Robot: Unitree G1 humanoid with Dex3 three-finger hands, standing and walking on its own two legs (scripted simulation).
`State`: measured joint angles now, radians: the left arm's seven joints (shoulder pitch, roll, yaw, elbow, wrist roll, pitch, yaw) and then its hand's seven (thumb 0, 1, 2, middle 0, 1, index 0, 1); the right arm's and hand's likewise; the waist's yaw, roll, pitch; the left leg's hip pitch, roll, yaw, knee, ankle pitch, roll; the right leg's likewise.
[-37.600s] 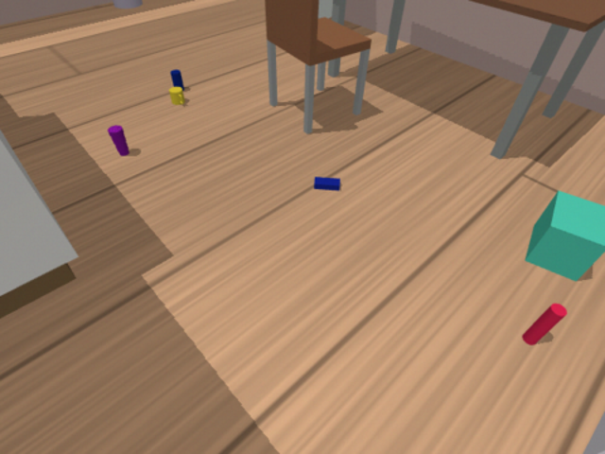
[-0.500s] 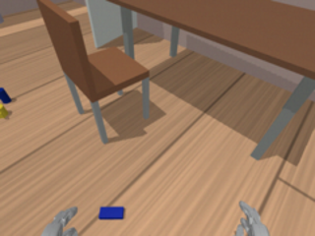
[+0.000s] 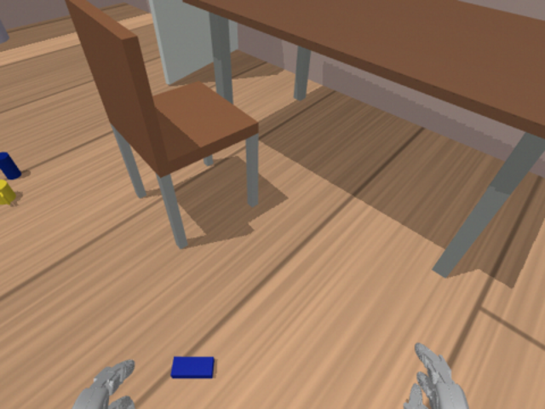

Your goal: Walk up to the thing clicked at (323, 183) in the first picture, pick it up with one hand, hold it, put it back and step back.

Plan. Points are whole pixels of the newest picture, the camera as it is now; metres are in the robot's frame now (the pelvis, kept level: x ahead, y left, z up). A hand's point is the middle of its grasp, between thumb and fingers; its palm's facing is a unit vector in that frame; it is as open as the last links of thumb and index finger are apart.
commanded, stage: home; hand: left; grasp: from above
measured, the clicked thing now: (193, 367) +0.44 +0.23 -0.70
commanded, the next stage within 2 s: stand in 0.86 s
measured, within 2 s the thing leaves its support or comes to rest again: neither
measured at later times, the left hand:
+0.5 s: hand out of the picture +0.17 +0.18 -0.05, palm faces +0.04 -0.98 -0.20, open 7.4 cm
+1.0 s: hand out of the picture +0.18 +0.18 -0.06, palm faces +0.02 -0.97 -0.25, open 7.4 cm
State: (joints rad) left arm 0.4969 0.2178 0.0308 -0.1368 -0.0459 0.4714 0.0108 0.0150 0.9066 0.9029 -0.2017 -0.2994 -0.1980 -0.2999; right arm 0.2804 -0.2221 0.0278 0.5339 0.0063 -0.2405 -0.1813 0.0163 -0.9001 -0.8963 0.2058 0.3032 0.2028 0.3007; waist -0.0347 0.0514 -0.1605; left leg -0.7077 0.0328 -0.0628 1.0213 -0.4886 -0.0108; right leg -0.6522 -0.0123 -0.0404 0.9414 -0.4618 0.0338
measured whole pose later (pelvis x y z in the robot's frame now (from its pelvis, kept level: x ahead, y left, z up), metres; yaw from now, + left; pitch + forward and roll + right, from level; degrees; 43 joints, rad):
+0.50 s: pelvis +0.01 +0.00 +0.00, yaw +0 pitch +11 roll -3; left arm 0.50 0.22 0.03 -0.14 -0.05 0.47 0.01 0.01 0.91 0.90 -0.20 -0.30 -0.20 -0.30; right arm 0.28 -0.22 0.02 0.54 0.01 -0.24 -0.18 0.02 -0.90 -0.90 0.21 0.30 0.20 0.30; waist -0.04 0.05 -0.17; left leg -0.71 0.03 -0.06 1.02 -0.50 -0.01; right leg -0.65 -0.01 -0.04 0.95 -0.48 0.03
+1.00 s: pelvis +0.01 +0.00 +0.00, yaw +0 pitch +8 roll -2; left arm 0.42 0.24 0.01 0.00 -0.01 0.34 0.02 0.01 0.90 0.90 -0.20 -0.30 -0.20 -0.30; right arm 0.24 -0.23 0.01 0.59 -0.05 -0.20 -0.15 0.01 -0.90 -0.90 0.21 0.30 0.20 0.30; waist -0.01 0.04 -0.10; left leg -0.64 0.03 -0.05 1.00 -0.50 -0.01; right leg -0.60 -0.02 -0.03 0.94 -0.48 0.03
